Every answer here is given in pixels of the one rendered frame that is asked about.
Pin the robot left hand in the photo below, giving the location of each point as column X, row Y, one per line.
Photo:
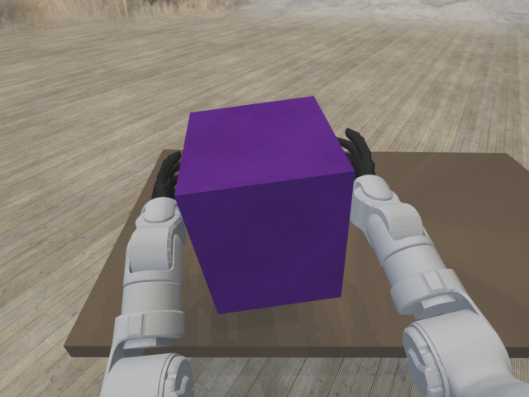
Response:
column 166, row 181

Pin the carton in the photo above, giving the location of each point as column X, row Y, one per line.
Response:
column 265, row 193

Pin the right robot forearm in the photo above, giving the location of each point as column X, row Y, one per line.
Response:
column 420, row 282

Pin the robot right hand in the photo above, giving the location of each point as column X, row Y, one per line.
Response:
column 360, row 155

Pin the robot left upper arm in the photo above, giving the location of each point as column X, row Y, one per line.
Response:
column 161, row 375

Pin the left robot forearm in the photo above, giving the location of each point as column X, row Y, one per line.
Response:
column 153, row 275

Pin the robot right upper arm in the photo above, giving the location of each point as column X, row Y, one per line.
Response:
column 457, row 355

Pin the table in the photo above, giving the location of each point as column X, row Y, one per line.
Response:
column 475, row 209

